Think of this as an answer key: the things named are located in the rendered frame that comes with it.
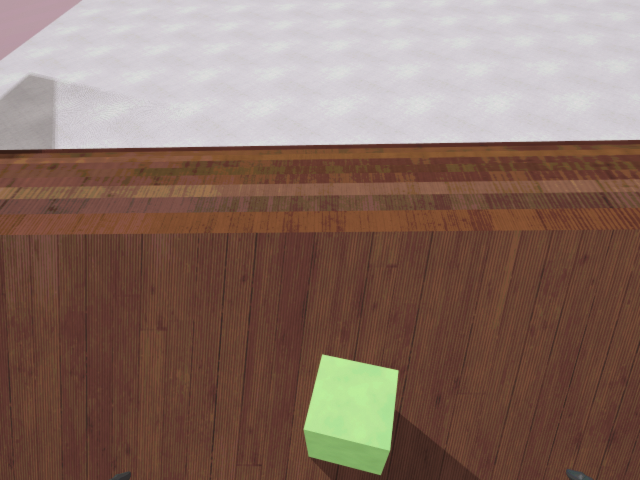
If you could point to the carton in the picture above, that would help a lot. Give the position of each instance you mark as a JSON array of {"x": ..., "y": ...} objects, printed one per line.
[{"x": 350, "y": 416}]

